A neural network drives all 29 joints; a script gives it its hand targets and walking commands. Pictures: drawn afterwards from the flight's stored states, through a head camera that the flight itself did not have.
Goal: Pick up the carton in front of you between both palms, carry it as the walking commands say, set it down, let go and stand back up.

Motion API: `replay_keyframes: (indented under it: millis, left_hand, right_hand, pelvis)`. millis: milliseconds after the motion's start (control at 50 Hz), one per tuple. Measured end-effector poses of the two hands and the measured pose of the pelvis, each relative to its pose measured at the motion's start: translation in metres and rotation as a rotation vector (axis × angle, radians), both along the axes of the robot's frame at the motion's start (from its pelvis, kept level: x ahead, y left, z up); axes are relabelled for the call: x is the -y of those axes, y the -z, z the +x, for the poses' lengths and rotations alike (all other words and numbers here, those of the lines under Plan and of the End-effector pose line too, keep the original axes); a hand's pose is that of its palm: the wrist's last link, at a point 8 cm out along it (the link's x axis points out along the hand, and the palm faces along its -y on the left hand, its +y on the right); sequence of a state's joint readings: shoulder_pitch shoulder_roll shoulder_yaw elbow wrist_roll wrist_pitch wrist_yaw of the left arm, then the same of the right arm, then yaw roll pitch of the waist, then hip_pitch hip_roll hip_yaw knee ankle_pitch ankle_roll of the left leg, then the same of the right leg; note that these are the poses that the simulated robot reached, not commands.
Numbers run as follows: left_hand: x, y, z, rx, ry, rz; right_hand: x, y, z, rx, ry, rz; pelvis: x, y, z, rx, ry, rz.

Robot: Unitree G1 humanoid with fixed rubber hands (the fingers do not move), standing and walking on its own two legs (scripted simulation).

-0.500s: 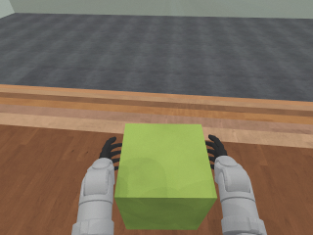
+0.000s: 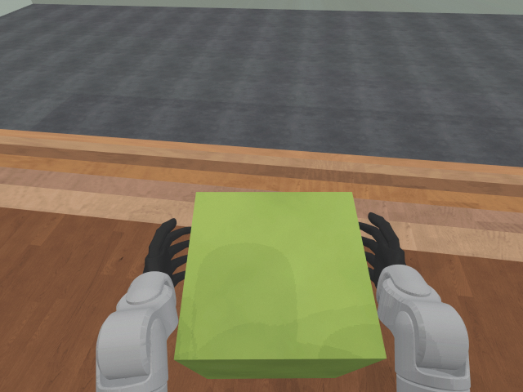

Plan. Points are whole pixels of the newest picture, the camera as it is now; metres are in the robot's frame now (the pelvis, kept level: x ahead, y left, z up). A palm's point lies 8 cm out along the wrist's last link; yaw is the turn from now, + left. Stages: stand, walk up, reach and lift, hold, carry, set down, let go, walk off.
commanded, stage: carry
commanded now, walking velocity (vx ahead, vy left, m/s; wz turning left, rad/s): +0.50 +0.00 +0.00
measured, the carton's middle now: (272, 294) +0.26 +0.01 +0.04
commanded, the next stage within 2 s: none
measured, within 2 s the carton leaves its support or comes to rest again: neither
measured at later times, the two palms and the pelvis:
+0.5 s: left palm (213, 174) +0.49 +0.12 +0.07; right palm (364, 168) +0.51 -0.18 +0.07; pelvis +0.28 -0.04 +0.00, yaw +2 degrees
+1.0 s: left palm (220, 83) +0.90 +0.15 +0.07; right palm (327, 83) +0.88 -0.15 +0.08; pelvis +0.58 +0.02 -0.01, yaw -2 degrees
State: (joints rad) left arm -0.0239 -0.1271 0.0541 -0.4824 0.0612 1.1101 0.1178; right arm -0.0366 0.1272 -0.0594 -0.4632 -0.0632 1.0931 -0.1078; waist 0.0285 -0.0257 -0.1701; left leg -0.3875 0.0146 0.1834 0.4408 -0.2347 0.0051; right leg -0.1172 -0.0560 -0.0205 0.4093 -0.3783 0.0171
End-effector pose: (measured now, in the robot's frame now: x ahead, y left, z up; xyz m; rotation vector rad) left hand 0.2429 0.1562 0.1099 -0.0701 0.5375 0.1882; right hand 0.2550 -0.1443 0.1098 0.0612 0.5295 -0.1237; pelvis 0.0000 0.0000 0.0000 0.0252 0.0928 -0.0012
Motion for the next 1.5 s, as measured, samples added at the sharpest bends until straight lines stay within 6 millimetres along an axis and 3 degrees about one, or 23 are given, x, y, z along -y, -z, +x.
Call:
replay_keyframes:
  millis: [100, 220, 300, 400, 480, 580, 660, 720, 820, 940, 1060, 1180, 1280, 1360, 1420, 1500]
  left_hand:
    - [-0.001, 0.022, 0.035, -0.111, 0.021, -0.038]
    - [0.014, 0.021, 0.100, -0.139, 0.057, -0.032]
    - [0.024, 0.021, 0.149, -0.107, 0.030, -0.027]
    - [0.038, 0.037, 0.213, -0.092, 0.000, -0.020]
    - [0.037, 0.040, 0.244, -0.150, -0.031, -0.052]
    - [0.028, 0.022, 0.294, -0.127, -0.073, -0.043]
    - [0.023, 0.008, 0.355, -0.056, -0.046, -0.038]
    - [0.016, 0.008, 0.408, -0.025, -0.020, -0.044]
    - [0.001, 0.031, 0.512, -0.019, 0.010, -0.028]
    - [0.006, 0.046, 0.611, -0.132, 0.018, -0.081]
    - [0.001, 0.031, 0.707, -0.063, -0.019, -0.076]
    - [0.000, 0.025, 0.801, -0.012, -0.053, -0.057]
    - [-0.004, 0.037, 0.868, -0.011, -0.118, -0.043]
    - [-0.004, 0.054, 0.903, -0.095, -0.129, -0.098]
    - [-0.001, 0.055, 0.936, -0.103, -0.131, -0.117]
    - [0.006, 0.044, 0.995, -0.047, -0.105, -0.105]
  right_hand:
    - [-0.001, 0.024, 0.021, -0.115, 0.050, 0.013]
    - [0.017, 0.020, 0.065, -0.142, 0.144, 0.036]
    - [0.029, 0.018, 0.117, -0.107, 0.145, 0.038]
    - [0.043, 0.037, 0.195, -0.094, 0.102, 0.043]
    - [0.037, 0.040, 0.246, -0.154, 0.028, 0.045]
    - [0.027, 0.025, 0.308, -0.132, -0.023, 0.035]
    - [0.023, 0.010, 0.362, -0.061, -0.006, 0.026]
    - [0.017, 0.007, 0.408, -0.029, 0.018, 0.003]
    - [0.008, 0.022, 0.495, -0.023, 0.103, -0.044]
    - [0.010, 0.037, 0.574, -0.126, 0.175, 0.025]
    - [0.008, 0.020, 0.674, -0.057, 0.176, 0.051]
    - [0.010, 0.017, 0.781, -0.011, 0.150, 0.037]
    - [0.006, 0.040, 0.870, -0.020, 0.076, 0.039]
    - [0.001, 0.057, 0.918, -0.114, 0.065, 0.055]
    - [0.004, 0.057, 0.952, -0.123, 0.073, 0.065]
    - [0.013, 0.048, 1.003, -0.065, 0.102, 0.062]
  pelvis:
    - [-0.009, 0.002, 0.048, 0.004, 0.044, 0.002]
    - [-0.005, -0.008, 0.109, 0.004, 0.042, -0.021]
    - [0.008, -0.004, 0.160, 0.012, 0.037, -0.028]
    - [0.030, 0.015, 0.229, 0.029, 0.000, -0.048]
    - [0.039, 0.005, 0.270, 0.016, -0.031, -0.043]
    - [0.039, -0.009, 0.327, 0.006, -0.030, -0.026]
    - [0.030, -0.009, 0.378, 0.008, -0.021, -0.023]
    - [0.020, -0.001, 0.421, 0.018, -0.007, -0.028]
    - [-0.003, 0.025, 0.490, 0.042, 0.026, -0.032]
    - [-0.018, 0.012, 0.550, 0.016, 0.031, -0.028]
    - [-0.020, 0.003, 0.620, -0.006, 0.017, -0.038]
    - [-0.008, 0.010, 0.707, -0.010, -0.011, -0.035]
    - [0.009, 0.030, 0.786, 0.013, -0.015, -0.028]
    - [0.017, 0.020, 0.835, 0.007, 0.001, -0.023]
    - [0.019, 0.013, 0.871, 0.000, -0.001, -0.015]
    - [0.017, 0.011, 0.923, -0.010, 0.007, -0.009]
